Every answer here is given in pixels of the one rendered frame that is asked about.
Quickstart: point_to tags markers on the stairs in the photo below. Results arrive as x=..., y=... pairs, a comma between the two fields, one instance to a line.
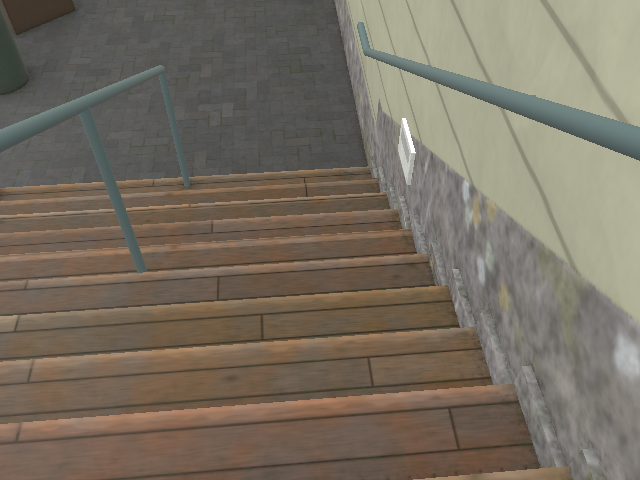
x=286, y=329

